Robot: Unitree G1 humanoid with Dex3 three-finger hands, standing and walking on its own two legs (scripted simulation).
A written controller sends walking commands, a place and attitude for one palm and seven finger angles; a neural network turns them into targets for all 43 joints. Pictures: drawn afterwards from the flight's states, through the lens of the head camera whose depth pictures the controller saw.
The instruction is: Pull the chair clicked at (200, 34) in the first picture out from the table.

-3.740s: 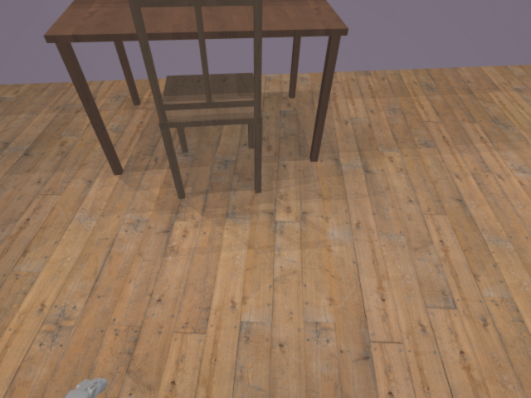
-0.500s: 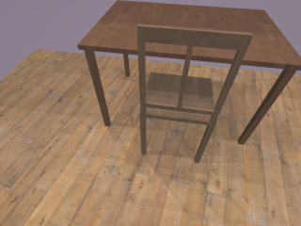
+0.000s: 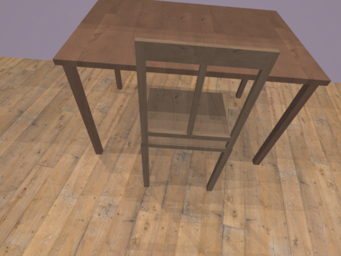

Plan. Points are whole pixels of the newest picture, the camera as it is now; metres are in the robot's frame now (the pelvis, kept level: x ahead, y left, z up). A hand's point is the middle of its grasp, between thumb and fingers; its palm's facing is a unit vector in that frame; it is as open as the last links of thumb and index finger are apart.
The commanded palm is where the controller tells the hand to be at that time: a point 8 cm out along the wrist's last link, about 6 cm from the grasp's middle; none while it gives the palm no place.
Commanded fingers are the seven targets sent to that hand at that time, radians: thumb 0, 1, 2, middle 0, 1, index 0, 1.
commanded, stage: take the last steps up to it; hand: left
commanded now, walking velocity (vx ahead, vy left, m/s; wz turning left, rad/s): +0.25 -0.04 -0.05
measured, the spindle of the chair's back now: (195, 104) +0.63 -0.07 -0.05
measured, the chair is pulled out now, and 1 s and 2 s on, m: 0.00 0.00 0.00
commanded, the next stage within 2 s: come to a stop and stand still in 0.26 s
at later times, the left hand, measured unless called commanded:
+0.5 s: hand (126, 226) +0.23 +0.13 -0.16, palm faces +0.04 -0.97 -0.23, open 7.1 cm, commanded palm none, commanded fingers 0.00 0.90 0.90 -0.20 -0.30 -0.20 -0.30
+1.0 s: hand out of the picture +0.12 +0.17 -0.18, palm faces +0.04 -0.98 -0.19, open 7.3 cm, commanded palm none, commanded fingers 0.00 0.90 0.90 -0.20 -0.30 -0.20 -0.30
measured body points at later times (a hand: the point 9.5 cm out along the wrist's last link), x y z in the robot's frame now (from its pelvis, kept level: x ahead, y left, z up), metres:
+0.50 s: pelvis +0.14 -0.05 +0.00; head +0.16 -0.07 +0.45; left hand +0.23 +0.18 -0.14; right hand +0.13 -0.27 -0.17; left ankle +0.11 +0.08 -0.68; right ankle +0.18 -0.13 -0.74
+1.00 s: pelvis +0.13 -0.02 +0.00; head +0.15 +0.00 +0.45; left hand +0.12 +0.22 -0.16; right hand +0.20 -0.24 -0.14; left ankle +0.16 +0.08 -0.74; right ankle +0.06 -0.15 -0.70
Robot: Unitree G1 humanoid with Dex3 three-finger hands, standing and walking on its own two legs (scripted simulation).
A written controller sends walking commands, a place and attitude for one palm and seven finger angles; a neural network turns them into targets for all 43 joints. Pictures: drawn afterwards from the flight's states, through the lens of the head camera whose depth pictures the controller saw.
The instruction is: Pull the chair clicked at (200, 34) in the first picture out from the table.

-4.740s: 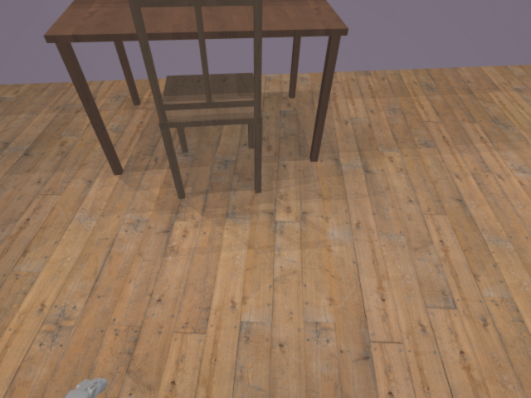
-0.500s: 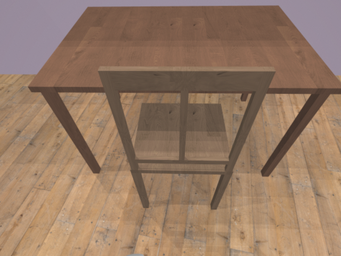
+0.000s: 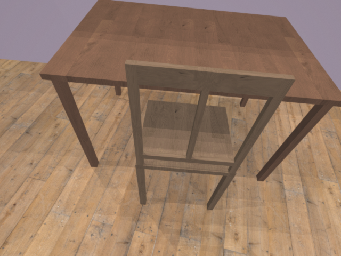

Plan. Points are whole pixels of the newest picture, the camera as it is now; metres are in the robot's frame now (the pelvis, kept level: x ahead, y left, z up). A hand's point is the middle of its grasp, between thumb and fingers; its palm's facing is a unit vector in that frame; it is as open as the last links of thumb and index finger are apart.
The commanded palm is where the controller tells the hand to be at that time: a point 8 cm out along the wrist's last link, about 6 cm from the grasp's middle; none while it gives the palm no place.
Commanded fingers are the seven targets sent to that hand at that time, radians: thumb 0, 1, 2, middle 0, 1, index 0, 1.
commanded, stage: come to a stop and stand still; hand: left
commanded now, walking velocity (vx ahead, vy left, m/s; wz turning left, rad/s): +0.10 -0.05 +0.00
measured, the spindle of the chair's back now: (195, 129) +0.51 -0.04 -0.05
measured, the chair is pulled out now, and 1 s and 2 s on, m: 0.00 0.00 0.00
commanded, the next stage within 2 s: look again from close up in 0.84 s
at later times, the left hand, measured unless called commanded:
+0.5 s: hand out of the picture -0.03 +0.11 -0.18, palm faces +0.09 -0.99 -0.15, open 7.4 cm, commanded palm none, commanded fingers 0.00 0.90 0.90 -0.20 -0.30 -0.20 -0.30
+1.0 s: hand out of the picture +0.01 +0.16 -0.18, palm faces +0.02 -0.98 -0.21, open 7.3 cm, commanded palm none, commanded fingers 0.00 0.90 0.90 -0.20 -0.30 -0.20 -0.30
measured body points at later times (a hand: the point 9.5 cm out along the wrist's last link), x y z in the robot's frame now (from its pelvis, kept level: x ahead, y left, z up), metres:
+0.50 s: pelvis +0.01 -0.04 +0.00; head +0.02 -0.04 +0.44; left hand -0.04 +0.16 -0.17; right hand -0.04 -0.25 -0.17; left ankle +0.04 +0.10 -0.74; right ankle -0.08 -0.13 -0.74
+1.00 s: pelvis +0.01 -0.01 -0.01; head +0.03 -0.01 +0.44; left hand +0.01 +0.21 -0.16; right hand +0.06 -0.24 -0.16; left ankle +0.04 +0.10 -0.74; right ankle -0.08 -0.13 -0.74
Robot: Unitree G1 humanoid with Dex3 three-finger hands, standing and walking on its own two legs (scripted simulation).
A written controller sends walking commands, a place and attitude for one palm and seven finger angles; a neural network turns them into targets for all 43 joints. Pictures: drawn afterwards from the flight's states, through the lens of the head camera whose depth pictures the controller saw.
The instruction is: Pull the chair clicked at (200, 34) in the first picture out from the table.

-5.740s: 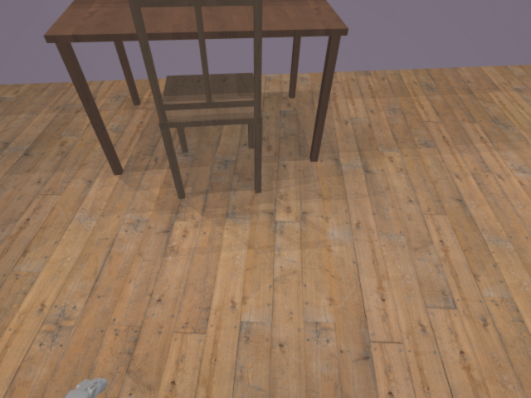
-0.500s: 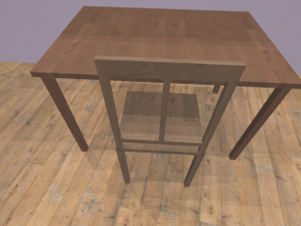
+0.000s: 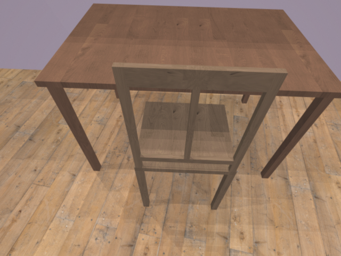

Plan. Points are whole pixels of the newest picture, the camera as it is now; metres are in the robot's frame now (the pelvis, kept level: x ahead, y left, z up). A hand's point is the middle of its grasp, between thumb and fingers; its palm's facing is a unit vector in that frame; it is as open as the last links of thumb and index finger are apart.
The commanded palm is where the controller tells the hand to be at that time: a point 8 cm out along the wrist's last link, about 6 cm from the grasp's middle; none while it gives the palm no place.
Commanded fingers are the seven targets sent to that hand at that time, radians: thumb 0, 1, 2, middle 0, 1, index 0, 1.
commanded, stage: look again from close up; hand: left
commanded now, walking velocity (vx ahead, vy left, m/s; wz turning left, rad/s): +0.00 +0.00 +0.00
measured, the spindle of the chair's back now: (190, 129) +0.50 -0.03 -0.04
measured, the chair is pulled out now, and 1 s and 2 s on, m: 0.00 0.00 0.00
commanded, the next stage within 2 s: none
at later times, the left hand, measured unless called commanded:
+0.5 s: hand out of the picture -0.09 +0.21 -0.18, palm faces +0.06 -0.98 -0.21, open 7.3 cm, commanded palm none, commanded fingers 0.00 0.90 0.90 -0.20 -0.30 -0.20 -0.30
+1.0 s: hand out of the picture -0.12 +0.16 -0.18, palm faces +0.07 -0.99 -0.13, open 7.4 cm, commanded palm none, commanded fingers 0.00 0.90 0.90 -0.20 -0.30 -0.20 -0.30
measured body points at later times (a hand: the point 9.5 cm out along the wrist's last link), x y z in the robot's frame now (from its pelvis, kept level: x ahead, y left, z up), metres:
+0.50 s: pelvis -0.06 +0.03 +0.00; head -0.05 +0.04 +0.45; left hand -0.09 +0.26 -0.16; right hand -0.03 -0.20 -0.15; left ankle +0.03 +0.11 -0.74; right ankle -0.09 -0.12 -0.74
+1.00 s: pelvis -0.06 +0.02 +0.00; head -0.06 +0.03 +0.45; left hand -0.12 +0.21 -0.17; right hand -0.05 -0.21 -0.15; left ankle +0.03 +0.11 -0.74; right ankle -0.09 -0.12 -0.74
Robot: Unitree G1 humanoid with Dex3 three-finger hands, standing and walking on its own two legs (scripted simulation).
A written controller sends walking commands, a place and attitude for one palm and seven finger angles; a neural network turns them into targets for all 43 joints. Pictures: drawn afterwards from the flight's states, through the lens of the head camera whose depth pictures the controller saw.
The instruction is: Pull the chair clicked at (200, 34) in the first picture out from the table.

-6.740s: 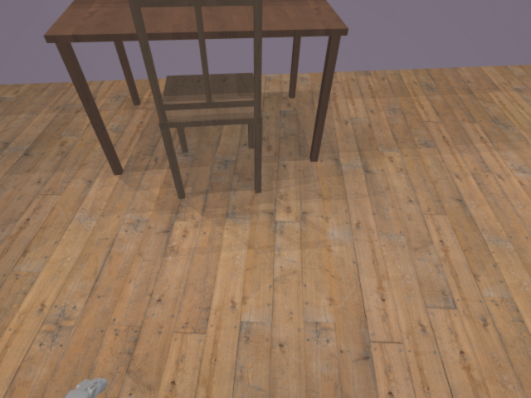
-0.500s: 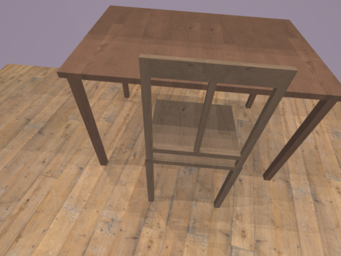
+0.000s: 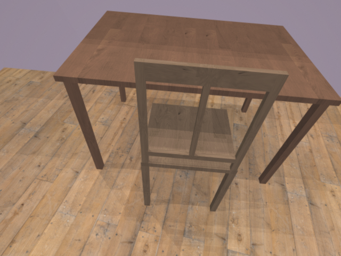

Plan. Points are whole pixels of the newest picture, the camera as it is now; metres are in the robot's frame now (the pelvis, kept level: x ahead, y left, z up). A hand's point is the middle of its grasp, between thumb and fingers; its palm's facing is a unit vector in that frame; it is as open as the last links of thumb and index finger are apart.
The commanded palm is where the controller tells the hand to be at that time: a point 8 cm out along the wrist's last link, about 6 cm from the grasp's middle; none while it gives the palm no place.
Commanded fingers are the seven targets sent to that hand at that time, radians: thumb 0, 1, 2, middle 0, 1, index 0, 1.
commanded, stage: look again from close up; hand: left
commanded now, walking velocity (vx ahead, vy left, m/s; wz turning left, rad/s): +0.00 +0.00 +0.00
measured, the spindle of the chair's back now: (198, 125) +0.56 -0.06 -0.05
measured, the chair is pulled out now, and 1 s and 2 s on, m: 0.00 0.00 0.00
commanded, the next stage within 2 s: shuffle to correct the standing spot in 1.24 s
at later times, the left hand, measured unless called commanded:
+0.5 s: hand out of the picture -0.01 +0.15 -0.18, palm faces +0.02 -0.99 -0.15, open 7.3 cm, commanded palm none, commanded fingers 0.00 0.90 0.90 -0.20 -0.30 -0.20 -0.30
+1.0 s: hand out of the picture +0.00 +0.15 -0.18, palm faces +0.02 -0.99 -0.16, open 7.3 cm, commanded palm none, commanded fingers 0.00 0.90 0.90 -0.20 -0.30 -0.20 -0.30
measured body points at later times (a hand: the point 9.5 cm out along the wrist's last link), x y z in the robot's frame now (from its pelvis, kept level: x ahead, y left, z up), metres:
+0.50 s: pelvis +0.03 -0.01 +0.00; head +0.03 +0.00 +0.45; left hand -0.01 +0.20 -0.16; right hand +0.02 -0.23 -0.15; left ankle +0.08 +0.09 -0.74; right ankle -0.04 -0.14 -0.74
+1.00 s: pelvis +0.04 -0.01 +0.00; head +0.04 +0.01 +0.45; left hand +0.00 +0.20 -0.16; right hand +0.05 -0.23 -0.15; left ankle +0.08 +0.09 -0.74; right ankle -0.04 -0.14 -0.74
